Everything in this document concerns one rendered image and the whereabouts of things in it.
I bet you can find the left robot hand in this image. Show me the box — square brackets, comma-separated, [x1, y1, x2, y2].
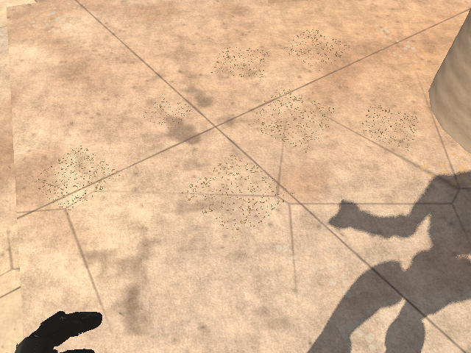
[15, 311, 102, 353]

